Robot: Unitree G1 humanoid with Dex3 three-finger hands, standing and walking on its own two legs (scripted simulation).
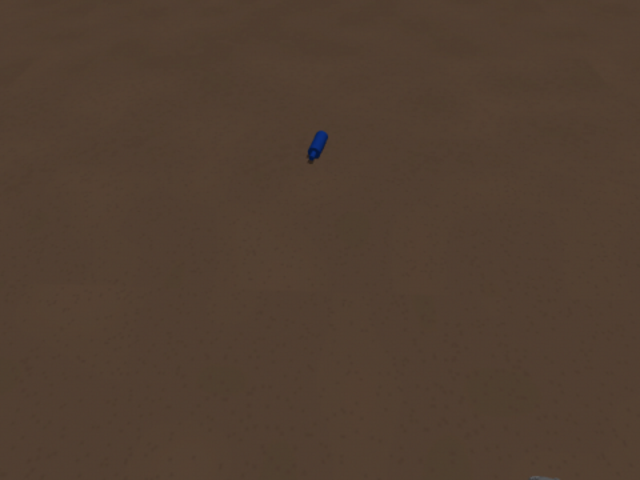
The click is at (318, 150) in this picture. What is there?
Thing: lying bottle
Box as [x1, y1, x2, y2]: [308, 131, 327, 160]
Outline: 323,131 318,131 316,133 308,149 309,158 312,160 314,157 317,157 319,155 327,138 326,133
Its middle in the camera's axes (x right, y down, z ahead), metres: -0.01 -0.48 +1.99
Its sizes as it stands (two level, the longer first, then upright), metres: 0.195 0.066 0.066
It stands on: the floor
